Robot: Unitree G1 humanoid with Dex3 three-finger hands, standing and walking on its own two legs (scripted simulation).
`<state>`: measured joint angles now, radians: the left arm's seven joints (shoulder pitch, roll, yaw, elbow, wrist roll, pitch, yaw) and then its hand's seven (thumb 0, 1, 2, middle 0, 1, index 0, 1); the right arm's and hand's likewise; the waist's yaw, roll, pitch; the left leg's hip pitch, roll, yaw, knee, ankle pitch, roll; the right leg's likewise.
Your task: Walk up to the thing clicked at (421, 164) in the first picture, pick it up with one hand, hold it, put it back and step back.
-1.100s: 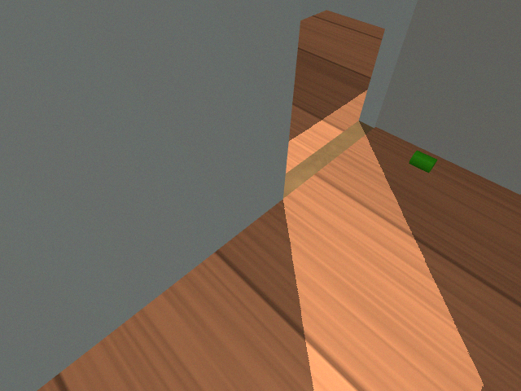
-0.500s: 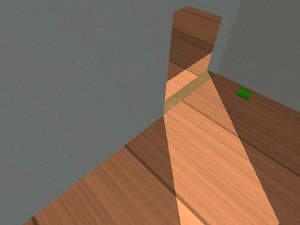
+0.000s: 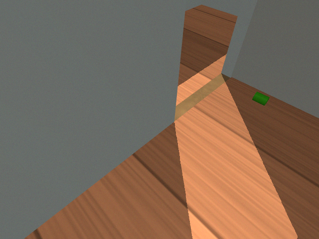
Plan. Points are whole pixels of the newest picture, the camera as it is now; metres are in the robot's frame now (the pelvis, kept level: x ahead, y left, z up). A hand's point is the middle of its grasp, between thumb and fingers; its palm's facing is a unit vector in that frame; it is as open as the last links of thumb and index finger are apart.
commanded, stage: stand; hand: left
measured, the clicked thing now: (260, 98) +1.41 -0.91 -0.74
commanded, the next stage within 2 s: walk up in 0.02 s
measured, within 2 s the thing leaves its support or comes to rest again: neither
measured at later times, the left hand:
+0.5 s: hand (126, 204) +0.25 +0.12 -0.14, palm faces -0.24 -0.89 -0.39, open 7.3 cm
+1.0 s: hand (173, 132) +0.54 -0.04 -0.15, palm faces -0.56 -0.76 -0.33, open 7.3 cm
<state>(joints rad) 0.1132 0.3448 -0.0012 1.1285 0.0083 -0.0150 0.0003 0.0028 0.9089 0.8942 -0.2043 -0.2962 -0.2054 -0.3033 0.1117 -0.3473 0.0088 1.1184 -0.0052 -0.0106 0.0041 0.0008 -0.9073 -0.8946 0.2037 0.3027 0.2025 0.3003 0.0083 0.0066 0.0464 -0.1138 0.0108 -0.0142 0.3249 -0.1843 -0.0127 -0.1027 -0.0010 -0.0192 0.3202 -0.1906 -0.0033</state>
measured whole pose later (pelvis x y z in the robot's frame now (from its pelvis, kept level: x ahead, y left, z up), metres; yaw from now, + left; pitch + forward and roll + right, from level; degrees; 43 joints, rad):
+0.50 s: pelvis +0.10 -0.13 -0.03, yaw -19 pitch -2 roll +1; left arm 0.23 0.40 0.10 0.90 0.01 -0.02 -0.11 0.00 0.91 0.89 -0.20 -0.30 -0.20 -0.30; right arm 0.19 -0.49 -0.09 0.96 -0.02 -0.03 0.03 0.01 -0.91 -0.89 0.20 0.30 0.20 0.30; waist 0.05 0.06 0.05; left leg -0.32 0.11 0.04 1.14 -0.47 0.01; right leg -0.35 -0.03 -0.04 0.69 -0.30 -0.03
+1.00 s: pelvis +0.32 -0.22 -0.01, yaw -31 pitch -2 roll +0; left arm 0.26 0.46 0.07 0.87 0.00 -0.04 -0.08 0.01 0.91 0.89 -0.20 -0.30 -0.20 -0.30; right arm 0.34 -0.40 -0.06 0.86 -0.01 -0.12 0.04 0.00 -0.90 -0.89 0.21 0.30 0.20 0.30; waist -0.05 -0.07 0.06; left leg -0.18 0.08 0.17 0.47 -0.25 0.00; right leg -0.48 -0.02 0.06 1.05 -0.31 -0.02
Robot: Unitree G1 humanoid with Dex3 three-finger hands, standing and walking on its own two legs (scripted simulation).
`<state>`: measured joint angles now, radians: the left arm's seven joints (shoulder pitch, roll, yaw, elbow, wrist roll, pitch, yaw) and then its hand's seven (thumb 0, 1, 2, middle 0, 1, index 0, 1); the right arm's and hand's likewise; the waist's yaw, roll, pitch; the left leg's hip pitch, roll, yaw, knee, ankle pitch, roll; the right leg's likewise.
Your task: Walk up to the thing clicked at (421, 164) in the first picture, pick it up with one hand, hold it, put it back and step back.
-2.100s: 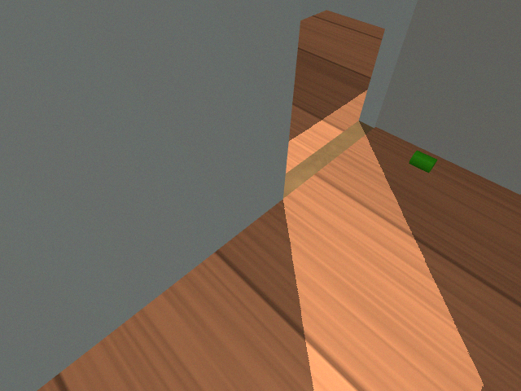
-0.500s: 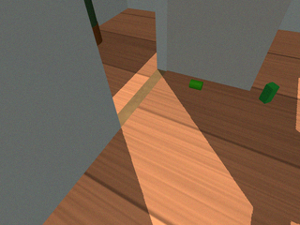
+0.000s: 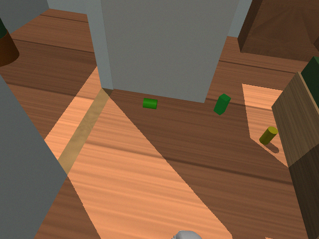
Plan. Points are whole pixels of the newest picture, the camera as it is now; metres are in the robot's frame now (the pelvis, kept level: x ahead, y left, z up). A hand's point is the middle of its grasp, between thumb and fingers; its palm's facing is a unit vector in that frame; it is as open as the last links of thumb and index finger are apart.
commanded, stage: walk up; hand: left
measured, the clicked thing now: (150, 103) +1.29 -0.01 -0.73
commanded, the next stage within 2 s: none
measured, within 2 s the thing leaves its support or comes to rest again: neither
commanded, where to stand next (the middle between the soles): +0.86 -0.18 m, yaw -10 degrees
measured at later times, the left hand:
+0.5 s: hand (96, 181) +0.32 +0.19 -0.13, palm faces -0.12 -0.92 -0.37, open 7.3 cm
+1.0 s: hand (106, 123) +0.56 +0.19 -0.14, palm faces -0.25 -0.90 -0.35, open 7.3 cm
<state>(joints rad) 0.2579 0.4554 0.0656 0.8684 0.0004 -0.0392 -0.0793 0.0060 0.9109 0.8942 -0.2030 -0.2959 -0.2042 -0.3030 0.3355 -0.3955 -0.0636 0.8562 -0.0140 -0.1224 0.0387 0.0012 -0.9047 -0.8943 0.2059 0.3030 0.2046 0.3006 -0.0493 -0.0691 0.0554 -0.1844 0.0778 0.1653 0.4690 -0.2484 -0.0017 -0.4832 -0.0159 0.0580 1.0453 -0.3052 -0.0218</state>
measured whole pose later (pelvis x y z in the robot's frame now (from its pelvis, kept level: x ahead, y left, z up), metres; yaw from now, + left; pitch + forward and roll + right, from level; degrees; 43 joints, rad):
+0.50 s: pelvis +0.23 -0.07 +0.00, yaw -9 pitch -3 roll +0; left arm 0.31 0.38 0.05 0.86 -0.01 -0.07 -0.05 0.00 0.91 0.89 -0.21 -0.30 -0.21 -0.30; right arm 0.26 -0.43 -0.05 0.84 -0.01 -0.05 0.06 0.00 -0.91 -0.89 0.20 0.30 0.20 0.30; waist 0.04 0.06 0.07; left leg -0.51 0.13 0.02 0.95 -0.28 0.01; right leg -0.20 0.05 0.00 0.50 -0.25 -0.05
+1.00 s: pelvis +0.44 -0.07 +0.00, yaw -12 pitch -3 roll +1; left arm 0.29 0.45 0.06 0.90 0.01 -0.04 -0.07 0.00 0.91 0.89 -0.20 -0.30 -0.20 -0.30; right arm 0.35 -0.40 -0.05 0.85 0.00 -0.09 0.06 0.00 -0.90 -0.89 0.21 0.30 0.21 0.30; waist -0.02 -0.05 0.06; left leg -0.10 0.04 0.14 0.41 -0.26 0.02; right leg -0.53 -0.09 0.01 0.80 -0.21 0.01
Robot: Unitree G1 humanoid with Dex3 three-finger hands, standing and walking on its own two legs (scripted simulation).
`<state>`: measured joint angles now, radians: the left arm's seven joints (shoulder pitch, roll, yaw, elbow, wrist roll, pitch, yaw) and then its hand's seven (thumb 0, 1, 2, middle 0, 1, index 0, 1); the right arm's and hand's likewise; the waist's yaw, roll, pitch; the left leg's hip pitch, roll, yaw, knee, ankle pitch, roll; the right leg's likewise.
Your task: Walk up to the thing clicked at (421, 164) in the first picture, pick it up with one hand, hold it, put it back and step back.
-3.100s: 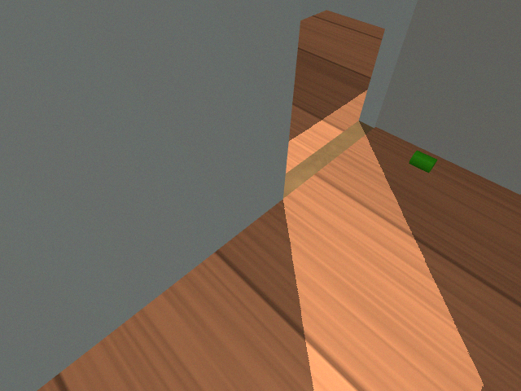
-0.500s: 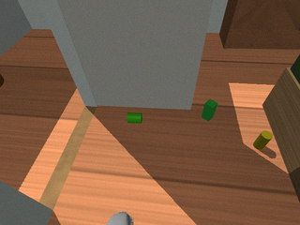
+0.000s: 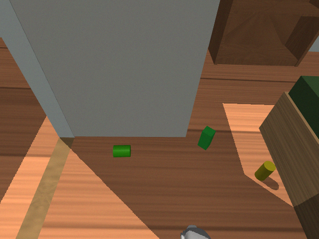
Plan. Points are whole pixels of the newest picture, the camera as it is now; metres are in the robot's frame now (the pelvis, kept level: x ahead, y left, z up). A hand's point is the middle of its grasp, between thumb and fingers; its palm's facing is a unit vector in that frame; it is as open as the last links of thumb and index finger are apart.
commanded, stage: walk up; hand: left
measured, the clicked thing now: (122, 151) +0.81 +0.23 -0.73
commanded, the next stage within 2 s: none
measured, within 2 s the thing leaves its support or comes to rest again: neither
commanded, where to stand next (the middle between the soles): +0.43 -0.01 m, yaw +2 degrees
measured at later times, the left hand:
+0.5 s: hand (82, 205) +0.24 +0.22 -0.12, palm faces +0.02 -0.91 -0.41, open 7.3 cm
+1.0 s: hand (83, 167) +0.38 +0.26 -0.15, palm faces +0.02 -0.92 -0.39, open 7.3 cm
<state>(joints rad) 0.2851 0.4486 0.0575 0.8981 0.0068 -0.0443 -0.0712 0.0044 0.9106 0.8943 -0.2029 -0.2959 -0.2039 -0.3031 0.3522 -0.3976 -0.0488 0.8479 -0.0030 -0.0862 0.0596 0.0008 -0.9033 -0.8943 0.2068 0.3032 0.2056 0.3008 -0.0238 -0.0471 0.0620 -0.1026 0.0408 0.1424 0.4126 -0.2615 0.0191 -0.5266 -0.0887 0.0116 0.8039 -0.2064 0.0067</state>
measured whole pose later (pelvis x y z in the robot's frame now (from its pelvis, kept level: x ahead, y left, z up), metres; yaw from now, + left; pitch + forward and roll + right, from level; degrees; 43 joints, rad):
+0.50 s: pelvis +0.19 -0.05 +0.00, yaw +1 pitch -3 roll +0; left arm 0.31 0.36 0.05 0.86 0.01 -0.09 -0.03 0.00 0.90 0.89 -0.21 -0.30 -0.21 -0.30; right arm 0.31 -0.44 -0.07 0.89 -0.01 -0.01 0.06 0.00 -0.91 -0.89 0.20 0.30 0.20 0.30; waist 0.01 0.08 0.07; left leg -0.52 0.06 -0.08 0.87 -0.20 -0.01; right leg -0.13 0.01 -0.10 0.41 -0.24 -0.05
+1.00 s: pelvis +0.33 -0.02 -0.01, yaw +3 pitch -4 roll +1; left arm 0.27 0.41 0.04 0.89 -0.01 -0.05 -0.01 0.00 0.91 0.89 -0.20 -0.30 -0.21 -0.30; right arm 0.29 -0.39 -0.03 0.82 -0.01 -0.04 0.03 0.00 -0.90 -0.89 0.21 0.30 0.21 0.30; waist -0.01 -0.02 0.11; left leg -0.21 0.03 0.06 0.57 -0.29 0.00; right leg -0.47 -0.07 -0.01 0.77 -0.26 0.00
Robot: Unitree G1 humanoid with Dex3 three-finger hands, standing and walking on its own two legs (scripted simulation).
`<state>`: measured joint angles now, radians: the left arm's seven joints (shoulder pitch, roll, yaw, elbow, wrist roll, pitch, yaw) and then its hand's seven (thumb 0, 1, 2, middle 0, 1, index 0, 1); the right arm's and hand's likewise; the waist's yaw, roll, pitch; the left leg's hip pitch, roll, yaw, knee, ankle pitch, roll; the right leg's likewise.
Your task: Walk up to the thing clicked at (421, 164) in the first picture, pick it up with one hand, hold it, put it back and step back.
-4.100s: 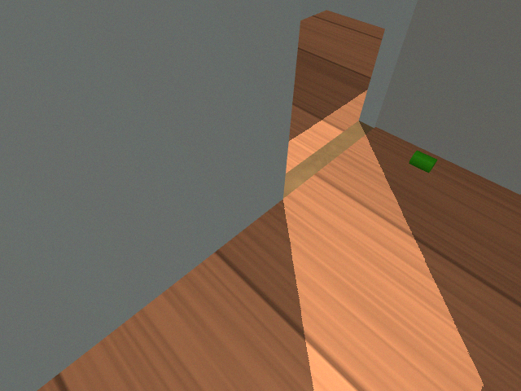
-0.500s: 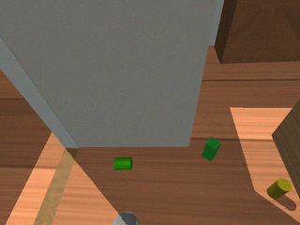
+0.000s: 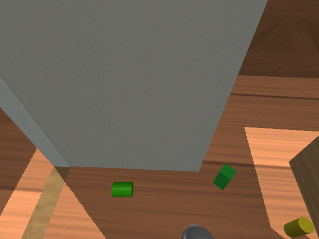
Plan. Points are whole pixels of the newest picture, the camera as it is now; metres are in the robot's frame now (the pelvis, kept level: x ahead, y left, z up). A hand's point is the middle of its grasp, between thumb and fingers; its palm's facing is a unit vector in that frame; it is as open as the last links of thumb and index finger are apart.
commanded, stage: walk up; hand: left
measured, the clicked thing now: (122, 189) +0.49 +0.23 -0.72
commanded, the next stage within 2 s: none
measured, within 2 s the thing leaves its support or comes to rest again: neither
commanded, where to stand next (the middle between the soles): +0.10 +0.00 m, yaw -1 degrees
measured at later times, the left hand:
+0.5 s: hand out of the picture +0.10 +0.27 -0.15, palm faces +0.03 -0.93 -0.37, open 7.3 cm
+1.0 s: hand out of the picture +0.11 +0.26 -0.14, palm faces +0.05 -0.93 -0.36, open 7.3 cm
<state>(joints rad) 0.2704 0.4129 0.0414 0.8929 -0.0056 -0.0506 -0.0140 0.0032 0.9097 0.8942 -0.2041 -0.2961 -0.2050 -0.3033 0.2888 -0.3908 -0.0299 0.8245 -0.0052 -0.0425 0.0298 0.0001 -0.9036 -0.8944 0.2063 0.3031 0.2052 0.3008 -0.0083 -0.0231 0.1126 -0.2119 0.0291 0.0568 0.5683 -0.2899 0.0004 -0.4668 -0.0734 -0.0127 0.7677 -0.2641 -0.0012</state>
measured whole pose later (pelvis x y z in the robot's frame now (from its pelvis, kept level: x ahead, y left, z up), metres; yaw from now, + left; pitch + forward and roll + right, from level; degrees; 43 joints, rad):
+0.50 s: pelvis +0.02 +0.00 +0.00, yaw +1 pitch -2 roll +0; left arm 0.15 0.38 0.03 1.01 0.01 -0.01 0.00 0.00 0.91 0.89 -0.21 -0.30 -0.21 -0.30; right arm 0.24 -0.39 -0.03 1.06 -0.02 0.02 0.02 0.00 -0.91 -0.89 0.20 0.30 0.20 0.30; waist 0.00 -0.01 0.04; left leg -0.22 0.02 0.00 0.62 -0.37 -0.01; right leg -0.40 -0.04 -0.02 0.62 -0.25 -0.01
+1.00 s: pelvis +0.05 +0.00 +0.01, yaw +2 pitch -2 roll +0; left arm 0.08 0.34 0.01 1.15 0.00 -0.03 0.00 0.00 0.91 0.89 -0.20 -0.30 -0.21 -0.30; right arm 0.08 -0.36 -0.02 1.09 0.00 0.00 0.01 0.00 -0.91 -0.89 0.20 0.30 0.20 0.30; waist 0.03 0.03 0.06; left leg -0.08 0.02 0.00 0.42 -0.30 -0.02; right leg -0.27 -0.04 -0.03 0.43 -0.13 0.01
